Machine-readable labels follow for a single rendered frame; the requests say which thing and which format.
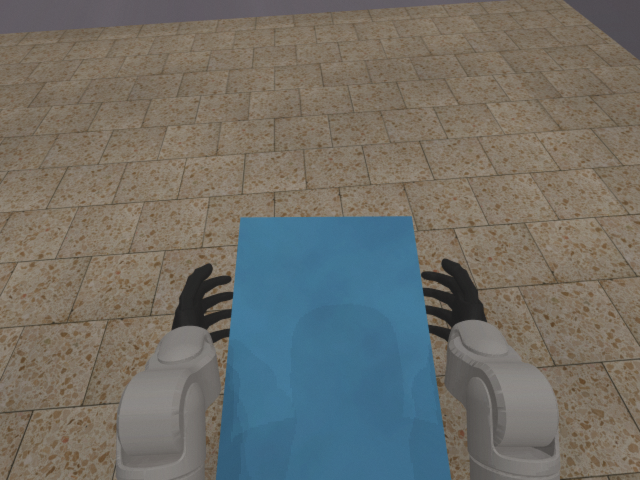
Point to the carton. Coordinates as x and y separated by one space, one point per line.
330 372

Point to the robot right forearm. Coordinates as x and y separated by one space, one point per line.
512 410

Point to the robot left forearm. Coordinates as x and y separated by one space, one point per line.
160 426

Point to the robot left hand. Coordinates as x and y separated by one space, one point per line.
191 308

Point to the robot right hand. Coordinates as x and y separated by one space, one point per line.
464 301

